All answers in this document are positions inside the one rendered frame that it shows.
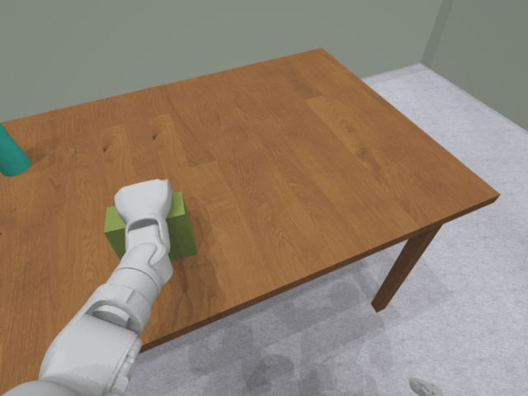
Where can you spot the right robot hand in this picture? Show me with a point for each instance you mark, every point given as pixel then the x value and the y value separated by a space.
pixel 422 388

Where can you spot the robot left upper arm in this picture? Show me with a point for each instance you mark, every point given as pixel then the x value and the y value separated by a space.
pixel 96 358

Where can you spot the table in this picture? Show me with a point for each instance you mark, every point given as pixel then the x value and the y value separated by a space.
pixel 290 168

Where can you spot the left robot hand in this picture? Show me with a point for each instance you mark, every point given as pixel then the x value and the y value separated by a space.
pixel 148 197

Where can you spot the sponge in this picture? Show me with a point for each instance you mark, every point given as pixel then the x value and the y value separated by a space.
pixel 182 240

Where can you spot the robot left forearm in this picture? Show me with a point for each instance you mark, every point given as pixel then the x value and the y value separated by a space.
pixel 127 297

